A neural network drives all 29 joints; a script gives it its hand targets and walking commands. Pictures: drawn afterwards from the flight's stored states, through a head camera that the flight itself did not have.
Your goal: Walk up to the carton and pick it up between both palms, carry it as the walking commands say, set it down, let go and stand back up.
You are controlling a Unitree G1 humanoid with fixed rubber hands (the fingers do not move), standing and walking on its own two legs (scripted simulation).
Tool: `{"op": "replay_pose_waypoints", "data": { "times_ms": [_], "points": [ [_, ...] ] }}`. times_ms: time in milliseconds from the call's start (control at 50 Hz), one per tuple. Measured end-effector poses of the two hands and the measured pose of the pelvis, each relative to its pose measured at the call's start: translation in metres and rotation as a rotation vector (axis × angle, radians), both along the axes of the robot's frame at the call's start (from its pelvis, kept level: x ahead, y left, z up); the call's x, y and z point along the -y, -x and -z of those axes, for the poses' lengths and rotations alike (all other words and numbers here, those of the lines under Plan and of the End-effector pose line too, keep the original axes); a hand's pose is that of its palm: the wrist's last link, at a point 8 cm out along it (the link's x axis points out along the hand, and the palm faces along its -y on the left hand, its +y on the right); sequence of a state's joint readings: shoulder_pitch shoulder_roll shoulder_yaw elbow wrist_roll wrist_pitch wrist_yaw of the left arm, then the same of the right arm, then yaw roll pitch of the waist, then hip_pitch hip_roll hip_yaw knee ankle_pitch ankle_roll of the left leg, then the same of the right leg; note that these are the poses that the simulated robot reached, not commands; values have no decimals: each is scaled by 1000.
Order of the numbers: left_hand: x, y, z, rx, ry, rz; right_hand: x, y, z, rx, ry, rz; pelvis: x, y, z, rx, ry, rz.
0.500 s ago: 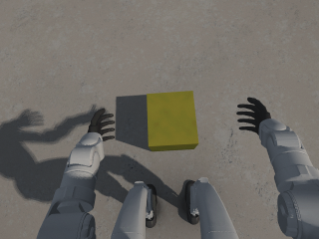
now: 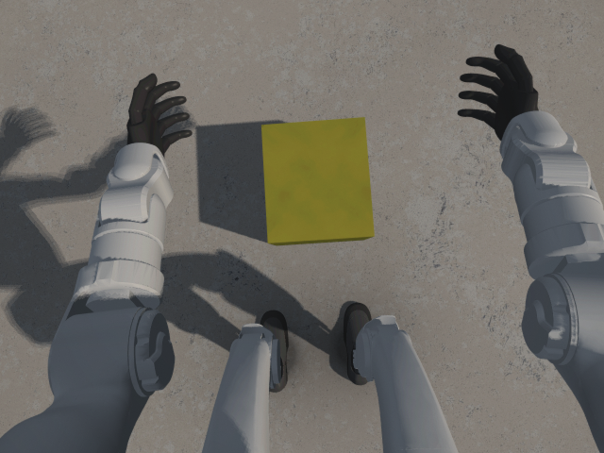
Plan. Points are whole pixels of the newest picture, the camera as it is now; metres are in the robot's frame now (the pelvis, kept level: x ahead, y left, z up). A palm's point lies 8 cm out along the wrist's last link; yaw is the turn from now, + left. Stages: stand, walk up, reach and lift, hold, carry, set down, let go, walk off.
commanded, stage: reach and lift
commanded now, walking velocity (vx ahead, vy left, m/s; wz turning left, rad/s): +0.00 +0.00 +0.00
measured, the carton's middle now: (316, 187) +0.51 -0.01 -0.57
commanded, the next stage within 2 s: none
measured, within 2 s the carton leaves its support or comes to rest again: neither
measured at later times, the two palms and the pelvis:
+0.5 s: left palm (180, 155) +0.50 +0.19 -0.19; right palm (474, 127) +0.51 -0.24 -0.18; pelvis -0.02 +0.01 -0.08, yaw +0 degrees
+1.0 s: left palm (215, 175) +0.50 +0.18 -0.34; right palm (436, 157) +0.51 -0.23 -0.33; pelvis -0.04 +0.01 -0.21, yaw +1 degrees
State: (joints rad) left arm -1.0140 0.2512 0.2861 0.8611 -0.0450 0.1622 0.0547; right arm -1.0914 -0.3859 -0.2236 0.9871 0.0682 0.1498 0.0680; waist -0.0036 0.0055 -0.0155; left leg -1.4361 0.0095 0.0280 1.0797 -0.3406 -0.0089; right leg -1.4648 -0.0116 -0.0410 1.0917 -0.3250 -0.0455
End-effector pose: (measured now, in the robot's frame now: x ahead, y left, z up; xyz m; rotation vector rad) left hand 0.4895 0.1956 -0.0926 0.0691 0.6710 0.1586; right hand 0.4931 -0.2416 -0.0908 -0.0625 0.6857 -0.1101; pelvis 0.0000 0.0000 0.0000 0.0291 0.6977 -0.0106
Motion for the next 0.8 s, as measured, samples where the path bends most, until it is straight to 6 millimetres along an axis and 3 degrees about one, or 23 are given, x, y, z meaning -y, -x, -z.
{"op": "replay_pose_waypoints", "data": {
  "times_ms": [140,320,640,800],
  "points": [
    [5,-17,6,32,5,8,-4,-21,2,41,-7,-5,-3,-1,1,-65,2,-3],
    [6,-13,33,22,13,-6,-3,-20,26,31,-16,2,-7,3,20,-119,2,-3],
    [9,-12,144,11,6,-15,-3,-17,140,23,-8,30,-10,25,124,-138,-1,-6],
    [12,-12,188,6,8,-20,-2,-16,186,16,-1,38,-9,33,166,-125,-6,-4]
  ]
}}
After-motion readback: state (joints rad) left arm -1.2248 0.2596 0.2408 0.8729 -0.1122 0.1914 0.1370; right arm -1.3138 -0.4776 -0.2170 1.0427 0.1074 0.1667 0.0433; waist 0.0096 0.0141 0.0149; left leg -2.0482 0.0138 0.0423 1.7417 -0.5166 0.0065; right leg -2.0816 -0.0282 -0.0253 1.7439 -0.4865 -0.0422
